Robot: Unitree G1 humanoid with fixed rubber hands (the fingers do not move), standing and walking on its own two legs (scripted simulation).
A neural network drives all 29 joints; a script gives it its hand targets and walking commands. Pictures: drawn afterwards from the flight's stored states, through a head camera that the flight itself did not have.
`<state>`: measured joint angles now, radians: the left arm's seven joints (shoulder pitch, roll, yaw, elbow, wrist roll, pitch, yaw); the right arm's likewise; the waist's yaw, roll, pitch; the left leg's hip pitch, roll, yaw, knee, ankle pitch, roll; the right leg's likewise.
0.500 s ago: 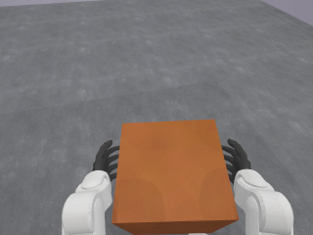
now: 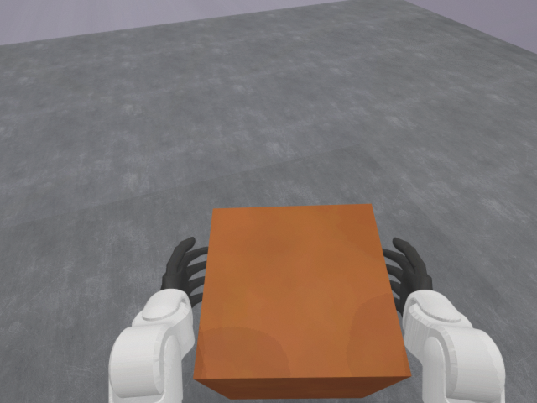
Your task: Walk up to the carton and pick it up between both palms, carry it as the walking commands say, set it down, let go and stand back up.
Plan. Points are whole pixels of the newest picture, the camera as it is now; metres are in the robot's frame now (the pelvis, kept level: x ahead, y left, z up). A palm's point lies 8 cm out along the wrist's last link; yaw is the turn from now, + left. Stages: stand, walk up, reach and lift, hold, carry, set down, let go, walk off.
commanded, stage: carry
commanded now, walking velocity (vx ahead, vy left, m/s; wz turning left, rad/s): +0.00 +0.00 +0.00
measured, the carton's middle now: (293, 311) +0.25 -0.01 +0.03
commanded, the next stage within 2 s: hold in 0.74 s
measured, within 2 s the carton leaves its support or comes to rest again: neither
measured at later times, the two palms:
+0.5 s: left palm (179, 307) +0.22 +0.14 +0.10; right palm (422, 309) +0.21 -0.16 +0.10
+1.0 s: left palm (181, 331) +0.23 +0.15 +0.01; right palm (386, 329) +0.23 -0.14 +0.00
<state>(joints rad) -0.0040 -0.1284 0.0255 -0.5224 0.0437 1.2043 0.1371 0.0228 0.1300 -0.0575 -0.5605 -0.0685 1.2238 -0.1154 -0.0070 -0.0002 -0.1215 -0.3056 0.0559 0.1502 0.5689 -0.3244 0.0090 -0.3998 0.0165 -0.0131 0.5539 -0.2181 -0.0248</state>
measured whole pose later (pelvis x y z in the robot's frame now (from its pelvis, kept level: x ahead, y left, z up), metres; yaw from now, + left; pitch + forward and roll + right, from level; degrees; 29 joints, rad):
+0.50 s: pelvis -0.01 +0.00 +0.00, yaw +0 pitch +3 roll +0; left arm 0.00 -0.13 0.03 -0.49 0.04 1.21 0.14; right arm 0.02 0.13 -0.06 -0.54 -0.07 1.24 -0.12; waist -0.01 0.00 -0.14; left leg -0.31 0.06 0.15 0.57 -0.31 0.01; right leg -0.40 0.02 -0.01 0.55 -0.20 -0.02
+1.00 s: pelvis -0.01 +0.00 +0.00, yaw +0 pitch +0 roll +0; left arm -0.02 -0.08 0.05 0.04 0.10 0.74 0.10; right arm 0.01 0.10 -0.04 0.01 -0.08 0.77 -0.12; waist 0.03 0.01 -0.01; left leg -0.25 0.01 0.08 0.56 -0.30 0.02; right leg -0.34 0.02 0.00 0.55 -0.20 -0.03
